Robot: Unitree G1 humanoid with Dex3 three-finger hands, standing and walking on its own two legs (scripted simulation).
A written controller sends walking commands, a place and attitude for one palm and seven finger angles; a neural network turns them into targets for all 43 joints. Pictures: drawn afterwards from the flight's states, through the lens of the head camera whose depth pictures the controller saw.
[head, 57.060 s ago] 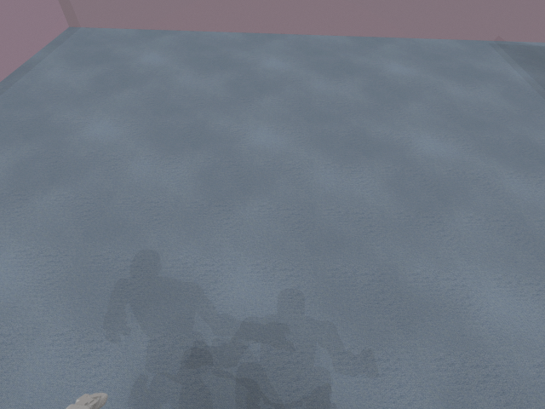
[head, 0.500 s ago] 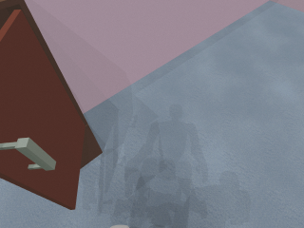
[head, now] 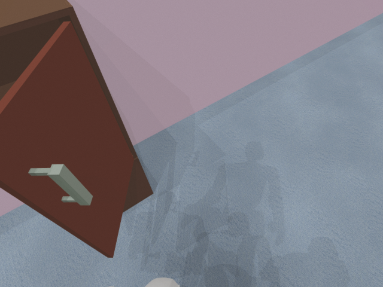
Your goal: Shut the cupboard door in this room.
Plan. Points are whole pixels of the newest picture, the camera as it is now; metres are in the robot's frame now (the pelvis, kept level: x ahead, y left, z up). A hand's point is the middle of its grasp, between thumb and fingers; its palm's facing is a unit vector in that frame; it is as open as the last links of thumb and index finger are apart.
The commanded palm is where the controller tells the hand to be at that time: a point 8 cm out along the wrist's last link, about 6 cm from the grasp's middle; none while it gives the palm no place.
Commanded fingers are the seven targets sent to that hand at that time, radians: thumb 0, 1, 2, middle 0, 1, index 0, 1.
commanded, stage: turn or walk to find it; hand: left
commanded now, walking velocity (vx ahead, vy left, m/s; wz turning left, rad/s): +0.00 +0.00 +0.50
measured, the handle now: (63, 186) +0.29 +0.28 +0.06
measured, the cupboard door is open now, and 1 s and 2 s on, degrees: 54 54 54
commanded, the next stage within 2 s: stand and wait in 0.92 s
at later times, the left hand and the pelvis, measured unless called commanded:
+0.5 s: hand out of the picture +0.01 +0.27 -0.16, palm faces +0.28 -0.93 -0.26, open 7.4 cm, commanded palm none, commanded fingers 0.00 0.90 0.90 -0.20 -0.30 -0.20 -0.30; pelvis -0.01 +0.04 +0.01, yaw +13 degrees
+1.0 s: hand out of the picture -0.03 +0.19 -0.14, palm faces +0.51 -0.82 -0.27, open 7.4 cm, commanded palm none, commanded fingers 0.00 0.90 0.90 -0.20 -0.30 -0.20 -0.30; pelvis +0.00 -0.01 +0.01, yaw +29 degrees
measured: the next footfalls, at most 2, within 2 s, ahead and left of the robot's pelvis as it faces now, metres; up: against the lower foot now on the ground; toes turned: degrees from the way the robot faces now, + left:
left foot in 0.30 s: +0.01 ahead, +0.15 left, +0.00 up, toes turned +14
right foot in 0.70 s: +0.08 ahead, -0.08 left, +0.00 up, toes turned +14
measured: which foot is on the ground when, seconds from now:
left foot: up 0.00-0.28, down 0.30-0.70, up 0.72-1.00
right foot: down 0.00-0.30, up 0.32-0.68, down 0.70-1.00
